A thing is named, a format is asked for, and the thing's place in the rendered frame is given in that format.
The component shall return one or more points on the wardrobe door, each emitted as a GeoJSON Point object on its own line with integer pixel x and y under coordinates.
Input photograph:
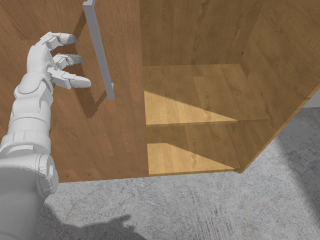
{"type": "Point", "coordinates": [92, 138]}

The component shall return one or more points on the robot left hand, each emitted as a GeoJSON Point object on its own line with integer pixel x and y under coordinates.
{"type": "Point", "coordinates": [40, 60]}

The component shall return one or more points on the left robot forearm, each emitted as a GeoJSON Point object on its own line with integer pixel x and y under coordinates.
{"type": "Point", "coordinates": [30, 120]}

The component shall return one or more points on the robot left upper arm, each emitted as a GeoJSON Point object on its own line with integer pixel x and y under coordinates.
{"type": "Point", "coordinates": [25, 183]}

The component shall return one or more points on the handle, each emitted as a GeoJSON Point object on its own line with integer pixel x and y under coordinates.
{"type": "Point", "coordinates": [92, 22]}

